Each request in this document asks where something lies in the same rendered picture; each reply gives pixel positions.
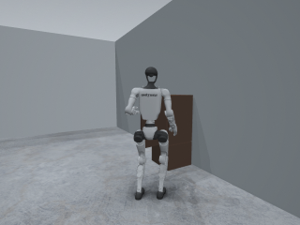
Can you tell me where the robot right forearm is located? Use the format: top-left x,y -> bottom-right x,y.
167,110 -> 176,129

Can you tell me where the left robot upper arm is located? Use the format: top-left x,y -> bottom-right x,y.
125,87 -> 141,114

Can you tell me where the right robot thigh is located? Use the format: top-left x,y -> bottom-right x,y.
157,129 -> 169,165

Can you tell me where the robot right hand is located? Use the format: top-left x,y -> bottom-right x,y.
169,127 -> 177,136

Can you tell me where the right robot upper arm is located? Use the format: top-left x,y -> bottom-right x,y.
160,88 -> 173,117

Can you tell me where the cupboard door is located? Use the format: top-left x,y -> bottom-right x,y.
141,97 -> 167,148

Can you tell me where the robot left hand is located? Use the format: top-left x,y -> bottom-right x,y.
132,107 -> 140,115

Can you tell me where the robot right foot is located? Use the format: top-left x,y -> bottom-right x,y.
157,187 -> 166,200

